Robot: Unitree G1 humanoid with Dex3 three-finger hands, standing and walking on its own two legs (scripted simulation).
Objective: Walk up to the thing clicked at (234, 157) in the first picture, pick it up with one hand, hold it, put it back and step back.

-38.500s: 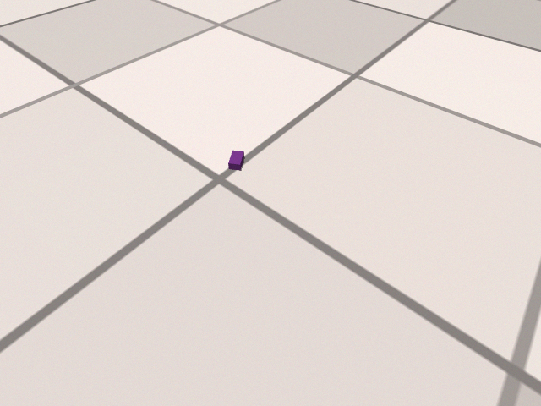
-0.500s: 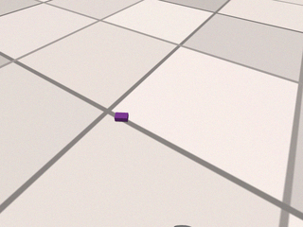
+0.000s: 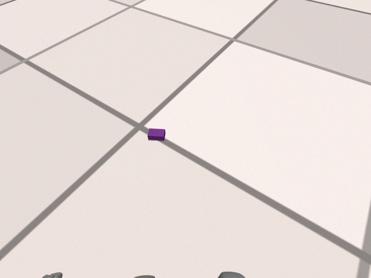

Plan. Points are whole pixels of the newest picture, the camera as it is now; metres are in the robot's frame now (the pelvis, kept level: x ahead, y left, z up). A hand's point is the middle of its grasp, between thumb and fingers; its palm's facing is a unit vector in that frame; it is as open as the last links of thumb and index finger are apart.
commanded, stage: step back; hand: left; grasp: from above
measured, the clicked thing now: (156, 134) +1.04 +0.20 -0.73
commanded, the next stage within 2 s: stand in 0.16 s
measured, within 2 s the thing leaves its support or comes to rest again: neither
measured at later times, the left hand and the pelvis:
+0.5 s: hand out of the picture +0.10 +0.25 -0.13, palm faces -0.04 -0.95 -0.32, open 7.4 cm; pelvis +0.02 +0.00 +0.02, yaw +0 degrees
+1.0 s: hand out of the picture +0.08 +0.24 -0.13, palm faces -0.04 -0.94 -0.35, open 7.4 cm; pelvis +0.00 -0.01 +0.03, yaw +0 degrees
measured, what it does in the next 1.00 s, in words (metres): stands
